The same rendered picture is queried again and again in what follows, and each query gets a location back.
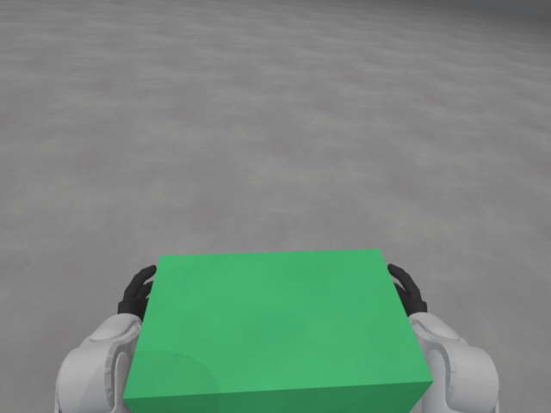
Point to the left robot forearm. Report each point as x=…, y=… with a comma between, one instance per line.
x=93, y=377

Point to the carton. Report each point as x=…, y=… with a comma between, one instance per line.
x=276, y=332

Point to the robot left hand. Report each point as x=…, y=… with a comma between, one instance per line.
x=134, y=300

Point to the right robot forearm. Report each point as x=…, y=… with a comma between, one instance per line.
x=465, y=378

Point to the robot right hand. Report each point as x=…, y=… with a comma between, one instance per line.
x=410, y=297

